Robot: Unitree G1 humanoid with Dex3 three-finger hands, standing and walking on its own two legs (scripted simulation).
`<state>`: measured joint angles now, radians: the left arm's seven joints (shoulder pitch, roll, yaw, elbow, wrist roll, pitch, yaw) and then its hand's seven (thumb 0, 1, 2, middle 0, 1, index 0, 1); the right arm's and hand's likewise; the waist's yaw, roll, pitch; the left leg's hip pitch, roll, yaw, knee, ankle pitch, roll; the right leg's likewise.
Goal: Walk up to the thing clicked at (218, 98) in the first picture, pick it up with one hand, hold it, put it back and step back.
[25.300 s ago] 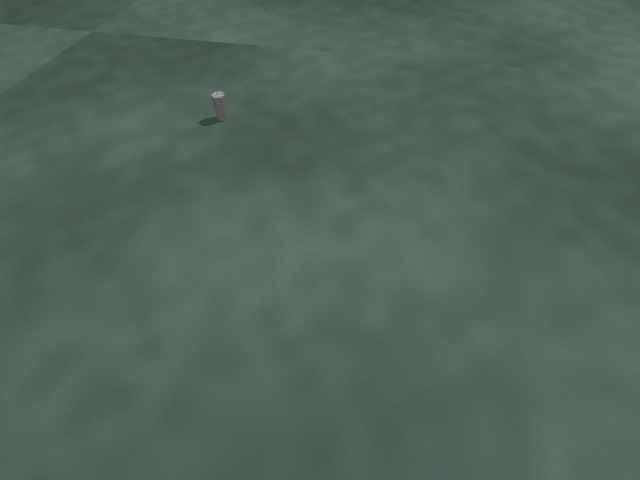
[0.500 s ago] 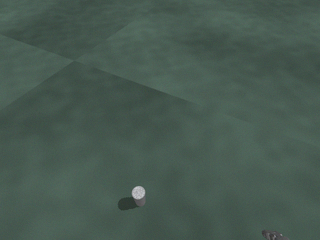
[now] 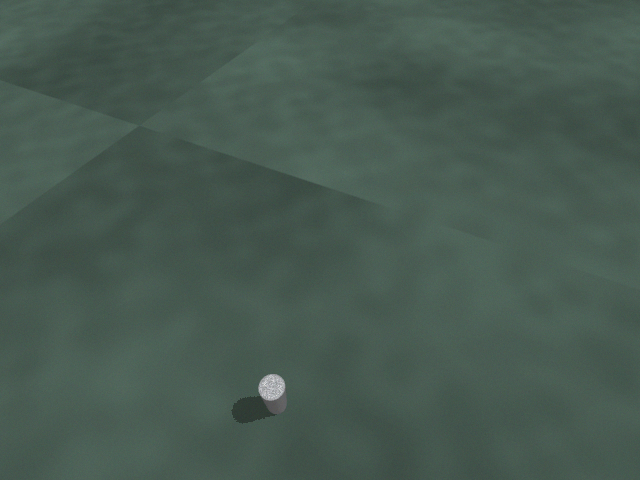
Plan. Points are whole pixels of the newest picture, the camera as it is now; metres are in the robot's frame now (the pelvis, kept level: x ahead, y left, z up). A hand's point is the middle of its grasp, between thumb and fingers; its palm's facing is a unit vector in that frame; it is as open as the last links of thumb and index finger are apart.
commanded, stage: stand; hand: left
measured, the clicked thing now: (274, 396) +0.47 +0.16 -0.71
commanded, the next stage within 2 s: none
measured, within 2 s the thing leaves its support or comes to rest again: neither
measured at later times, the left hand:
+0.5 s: hand out of the picture +0.07 +0.24 -0.15, palm faces -0.01 -0.94 -0.34, open 7.4 cm
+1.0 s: hand out of the picture +0.08 +0.24 -0.15, palm faces -0.01 -0.94 -0.34, open 7.4 cm
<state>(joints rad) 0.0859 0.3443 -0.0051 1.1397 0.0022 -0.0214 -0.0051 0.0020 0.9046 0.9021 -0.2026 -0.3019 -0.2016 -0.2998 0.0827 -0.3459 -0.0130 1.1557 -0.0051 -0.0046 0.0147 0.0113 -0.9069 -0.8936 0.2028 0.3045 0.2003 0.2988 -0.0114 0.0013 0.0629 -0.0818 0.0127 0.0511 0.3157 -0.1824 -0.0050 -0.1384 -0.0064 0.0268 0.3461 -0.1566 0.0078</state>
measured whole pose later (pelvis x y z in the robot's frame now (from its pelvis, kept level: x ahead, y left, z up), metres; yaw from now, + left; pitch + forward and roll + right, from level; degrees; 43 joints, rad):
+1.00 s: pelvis +0.01 -0.01 +0.00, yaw +1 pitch -2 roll +0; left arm 0.10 0.35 -0.01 1.13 0.00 -0.01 -0.01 0.00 0.90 0.90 -0.20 -0.30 -0.20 -0.30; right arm 0.11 -0.35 0.01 1.14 -0.01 -0.01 0.01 0.01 -0.91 -0.89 0.20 0.30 0.20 0.30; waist 0.00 0.01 0.04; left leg -0.08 0.03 0.03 0.31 -0.18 -0.02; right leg -0.13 0.01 0.01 0.33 -0.16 -0.01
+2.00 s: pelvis +0.01 -0.01 +0.00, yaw +1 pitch -2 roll +0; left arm 0.12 0.35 0.00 1.14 0.01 -0.01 -0.01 0.00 0.90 0.90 -0.20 -0.30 -0.20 -0.30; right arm 0.12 -0.35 0.00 1.13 -0.01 0.00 0.01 0.01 -0.91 -0.89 0.20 0.30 0.20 0.30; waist 0.00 0.01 0.04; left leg -0.07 0.03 0.03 0.30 -0.19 -0.02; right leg -0.12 0.01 0.00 0.32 -0.16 -0.01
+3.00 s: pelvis +0.01 +0.01 -0.06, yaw +3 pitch +12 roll -2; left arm 0.23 0.31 0.16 0.51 0.06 0.21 -0.05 0.00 -0.27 0.20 -0.06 -0.10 -0.04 -0.12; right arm 0.22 -0.25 -0.02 0.61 0.02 -0.15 -0.06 0.01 -0.76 -0.86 0.20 0.30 0.20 0.30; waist -0.03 0.00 -0.10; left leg -0.66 0.01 -0.01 0.93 -0.47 0.01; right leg -0.66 -0.01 -0.03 0.88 -0.42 0.02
